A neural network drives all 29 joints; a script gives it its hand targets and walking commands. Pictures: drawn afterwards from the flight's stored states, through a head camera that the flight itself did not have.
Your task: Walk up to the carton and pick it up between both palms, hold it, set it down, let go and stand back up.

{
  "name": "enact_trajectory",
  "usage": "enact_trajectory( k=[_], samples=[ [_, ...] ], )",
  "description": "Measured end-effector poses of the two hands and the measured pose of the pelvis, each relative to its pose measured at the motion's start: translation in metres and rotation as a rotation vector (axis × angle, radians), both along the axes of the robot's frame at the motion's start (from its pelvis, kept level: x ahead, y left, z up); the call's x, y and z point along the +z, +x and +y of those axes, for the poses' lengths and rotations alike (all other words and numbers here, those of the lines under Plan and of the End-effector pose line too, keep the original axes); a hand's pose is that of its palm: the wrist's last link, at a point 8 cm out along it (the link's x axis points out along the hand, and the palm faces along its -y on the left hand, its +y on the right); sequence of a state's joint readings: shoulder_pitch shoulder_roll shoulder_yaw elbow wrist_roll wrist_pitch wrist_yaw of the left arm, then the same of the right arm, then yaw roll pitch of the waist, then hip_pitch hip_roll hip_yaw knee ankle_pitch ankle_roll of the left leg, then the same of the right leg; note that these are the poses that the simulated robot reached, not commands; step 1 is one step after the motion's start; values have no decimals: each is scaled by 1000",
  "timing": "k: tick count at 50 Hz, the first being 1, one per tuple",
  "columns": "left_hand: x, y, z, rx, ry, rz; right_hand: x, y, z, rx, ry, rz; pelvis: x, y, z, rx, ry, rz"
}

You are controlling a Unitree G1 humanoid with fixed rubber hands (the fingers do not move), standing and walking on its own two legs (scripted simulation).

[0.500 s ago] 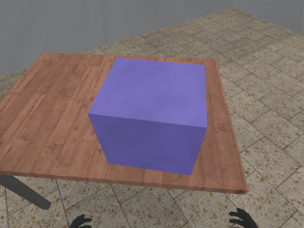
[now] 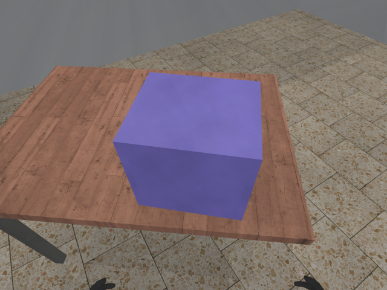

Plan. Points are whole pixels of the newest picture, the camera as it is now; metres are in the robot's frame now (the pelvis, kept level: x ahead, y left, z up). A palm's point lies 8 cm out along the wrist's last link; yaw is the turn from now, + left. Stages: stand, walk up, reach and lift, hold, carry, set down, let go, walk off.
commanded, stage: stand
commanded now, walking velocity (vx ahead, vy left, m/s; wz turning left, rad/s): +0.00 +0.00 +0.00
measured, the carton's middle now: (195, 146) +0.45 +0.01 +0.02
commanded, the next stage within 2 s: none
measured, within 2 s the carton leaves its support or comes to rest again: neither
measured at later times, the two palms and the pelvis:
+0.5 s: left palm out of the picture +0.08 +0.24 -0.10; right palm out of the picture +0.09 -0.24 -0.10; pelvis +0.00 +0.00 +0.00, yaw +1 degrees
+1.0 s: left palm out of the picture +0.07 +0.24 -0.11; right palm out of the picture +0.09 -0.24 -0.10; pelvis +0.00 +0.00 +0.00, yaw +1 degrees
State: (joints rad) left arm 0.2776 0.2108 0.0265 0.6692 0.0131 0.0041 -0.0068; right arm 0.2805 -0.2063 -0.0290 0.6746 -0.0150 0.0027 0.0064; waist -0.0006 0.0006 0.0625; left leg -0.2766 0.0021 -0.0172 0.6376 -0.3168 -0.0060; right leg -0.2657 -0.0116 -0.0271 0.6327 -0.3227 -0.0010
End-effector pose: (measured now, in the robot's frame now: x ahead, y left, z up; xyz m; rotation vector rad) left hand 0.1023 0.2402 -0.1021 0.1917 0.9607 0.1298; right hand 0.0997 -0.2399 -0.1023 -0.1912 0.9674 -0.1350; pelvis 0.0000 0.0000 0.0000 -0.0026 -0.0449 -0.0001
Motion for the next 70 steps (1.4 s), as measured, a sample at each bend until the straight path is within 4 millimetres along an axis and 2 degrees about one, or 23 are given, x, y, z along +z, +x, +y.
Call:
enact_trajectory(
  k=[30, 70],
  samples=[
    [-3, -24, 3, 29, 4, 50, -1, -9, -2, 14, -5, 32, 3, -3, -2, 16, -2, -1],
    [-5, -35, 2, 54, 14, 99, -5, -12, -7, 12, -4, 76, 6, 4, -7, 33, 0, 6]
  ],
)
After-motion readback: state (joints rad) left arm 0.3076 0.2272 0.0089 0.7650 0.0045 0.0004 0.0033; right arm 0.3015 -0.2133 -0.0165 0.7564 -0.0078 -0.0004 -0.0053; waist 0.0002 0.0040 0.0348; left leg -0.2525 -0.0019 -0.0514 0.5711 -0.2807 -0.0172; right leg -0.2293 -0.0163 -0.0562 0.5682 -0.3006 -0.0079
